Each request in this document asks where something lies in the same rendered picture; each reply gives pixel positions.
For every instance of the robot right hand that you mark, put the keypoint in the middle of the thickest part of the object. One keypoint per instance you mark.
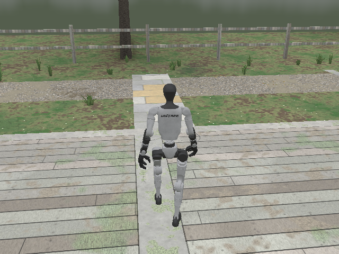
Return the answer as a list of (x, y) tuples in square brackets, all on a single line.
[(194, 149)]

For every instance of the humanoid robot head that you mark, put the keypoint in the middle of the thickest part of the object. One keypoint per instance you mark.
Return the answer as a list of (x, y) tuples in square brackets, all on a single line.
[(169, 91)]

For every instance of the robot right forearm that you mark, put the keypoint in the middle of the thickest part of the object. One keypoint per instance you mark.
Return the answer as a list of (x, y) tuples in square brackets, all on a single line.
[(193, 139)]

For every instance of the robot left forearm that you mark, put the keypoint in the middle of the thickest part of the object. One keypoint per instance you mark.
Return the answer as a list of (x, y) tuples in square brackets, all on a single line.
[(145, 144)]

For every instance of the robot left hand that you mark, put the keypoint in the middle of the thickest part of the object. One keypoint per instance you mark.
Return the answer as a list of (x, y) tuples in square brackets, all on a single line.
[(141, 161)]

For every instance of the robot left upper arm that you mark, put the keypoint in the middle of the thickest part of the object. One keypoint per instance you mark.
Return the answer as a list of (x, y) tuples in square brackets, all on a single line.
[(150, 121)]

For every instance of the robot left shin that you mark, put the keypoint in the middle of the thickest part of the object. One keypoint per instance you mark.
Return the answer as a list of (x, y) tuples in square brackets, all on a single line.
[(157, 182)]

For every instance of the robot right upper arm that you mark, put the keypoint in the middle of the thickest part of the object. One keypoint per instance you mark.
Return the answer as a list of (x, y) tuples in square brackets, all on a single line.
[(188, 120)]

